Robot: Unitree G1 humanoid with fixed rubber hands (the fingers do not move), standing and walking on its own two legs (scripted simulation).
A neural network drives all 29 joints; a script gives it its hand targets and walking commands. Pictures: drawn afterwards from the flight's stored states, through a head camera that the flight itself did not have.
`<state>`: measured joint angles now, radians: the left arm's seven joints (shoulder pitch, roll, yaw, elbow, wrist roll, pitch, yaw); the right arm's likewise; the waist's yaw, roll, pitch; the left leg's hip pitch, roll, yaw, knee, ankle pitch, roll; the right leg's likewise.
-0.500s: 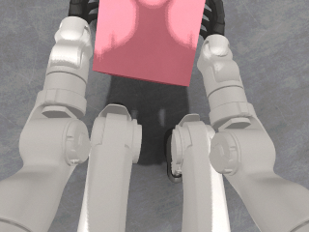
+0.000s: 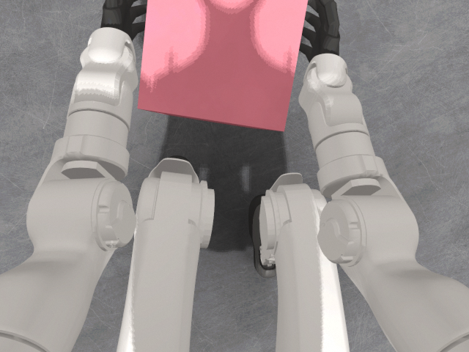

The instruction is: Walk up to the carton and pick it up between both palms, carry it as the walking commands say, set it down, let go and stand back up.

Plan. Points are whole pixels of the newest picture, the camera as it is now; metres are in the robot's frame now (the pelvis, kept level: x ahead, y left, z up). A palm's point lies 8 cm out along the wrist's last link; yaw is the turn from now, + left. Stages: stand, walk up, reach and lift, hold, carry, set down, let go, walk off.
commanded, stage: set down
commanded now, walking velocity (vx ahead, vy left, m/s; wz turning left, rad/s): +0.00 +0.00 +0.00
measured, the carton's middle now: (219, 65) +0.48 +0.07 -0.25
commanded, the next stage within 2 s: let go in 1.80 s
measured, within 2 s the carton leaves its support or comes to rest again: neither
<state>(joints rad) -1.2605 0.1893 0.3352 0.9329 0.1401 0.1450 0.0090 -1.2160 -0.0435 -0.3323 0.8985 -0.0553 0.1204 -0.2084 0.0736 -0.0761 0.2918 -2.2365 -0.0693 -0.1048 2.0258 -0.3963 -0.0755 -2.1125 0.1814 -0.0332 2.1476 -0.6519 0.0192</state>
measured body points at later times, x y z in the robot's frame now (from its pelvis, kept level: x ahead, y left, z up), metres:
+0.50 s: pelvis +0.01 +0.00 +0.00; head +0.37 +0.04 +0.27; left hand +0.50 +0.23 -0.20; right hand +0.52 -0.10 -0.19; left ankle +0.16 +0.14 -0.36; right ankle +0.10 -0.10 -0.36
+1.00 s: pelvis +0.00 +0.02 +0.04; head +0.36 +0.08 +0.29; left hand +0.50 +0.26 -0.12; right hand +0.52 -0.10 -0.11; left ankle +0.16 +0.14 -0.36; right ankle +0.10 -0.10 -0.36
